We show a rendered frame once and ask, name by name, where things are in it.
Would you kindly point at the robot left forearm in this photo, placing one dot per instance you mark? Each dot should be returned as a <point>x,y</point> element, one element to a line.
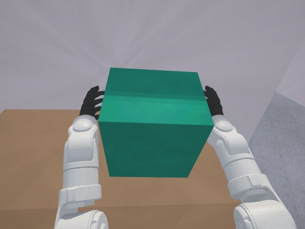
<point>80,165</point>

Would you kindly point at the robot right upper arm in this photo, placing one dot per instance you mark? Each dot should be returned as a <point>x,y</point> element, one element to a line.
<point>263,214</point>

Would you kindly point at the robot right hand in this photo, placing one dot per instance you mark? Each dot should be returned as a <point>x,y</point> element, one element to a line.
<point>213,101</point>

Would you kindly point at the robot left hand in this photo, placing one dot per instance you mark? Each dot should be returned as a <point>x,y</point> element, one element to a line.
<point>89,103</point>

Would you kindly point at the robot left upper arm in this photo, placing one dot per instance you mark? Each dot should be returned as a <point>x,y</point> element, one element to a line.
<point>93,219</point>

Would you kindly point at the robot right forearm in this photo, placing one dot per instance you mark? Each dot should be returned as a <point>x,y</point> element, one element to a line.
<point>245,180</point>

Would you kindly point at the pedestal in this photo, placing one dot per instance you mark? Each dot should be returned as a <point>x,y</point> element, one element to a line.
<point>31,175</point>

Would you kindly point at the carton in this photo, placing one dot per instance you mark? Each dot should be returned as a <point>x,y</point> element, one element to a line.
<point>153,123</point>

